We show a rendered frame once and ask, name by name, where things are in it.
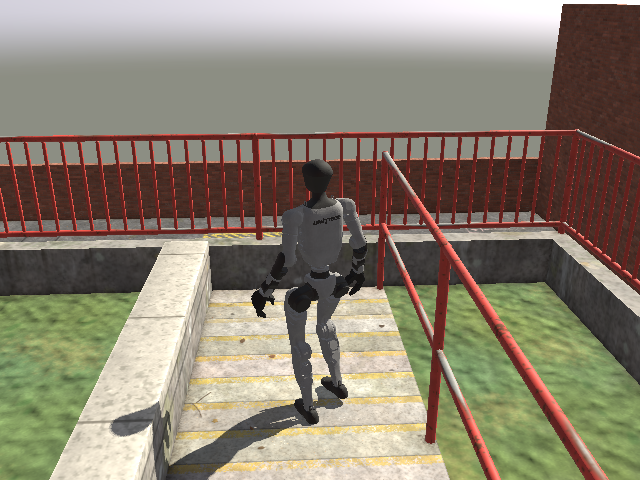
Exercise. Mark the right robot upper arm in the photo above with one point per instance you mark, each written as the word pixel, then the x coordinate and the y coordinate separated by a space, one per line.
pixel 350 216

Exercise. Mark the right robot forearm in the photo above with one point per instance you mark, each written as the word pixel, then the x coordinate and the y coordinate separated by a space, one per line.
pixel 358 259

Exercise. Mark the robot head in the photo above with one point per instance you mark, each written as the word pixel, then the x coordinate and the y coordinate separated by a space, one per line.
pixel 317 174

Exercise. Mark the robot right hand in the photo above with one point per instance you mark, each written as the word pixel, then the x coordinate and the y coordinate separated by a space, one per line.
pixel 360 278

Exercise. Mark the left robot upper arm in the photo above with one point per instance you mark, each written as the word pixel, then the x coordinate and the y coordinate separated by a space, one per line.
pixel 291 219

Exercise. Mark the robot torso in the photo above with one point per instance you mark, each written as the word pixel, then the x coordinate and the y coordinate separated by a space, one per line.
pixel 319 242

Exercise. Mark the robot left hand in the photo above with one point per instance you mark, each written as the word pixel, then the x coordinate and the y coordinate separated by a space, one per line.
pixel 259 302

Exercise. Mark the left robot forearm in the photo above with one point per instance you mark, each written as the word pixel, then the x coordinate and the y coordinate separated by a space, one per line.
pixel 274 277

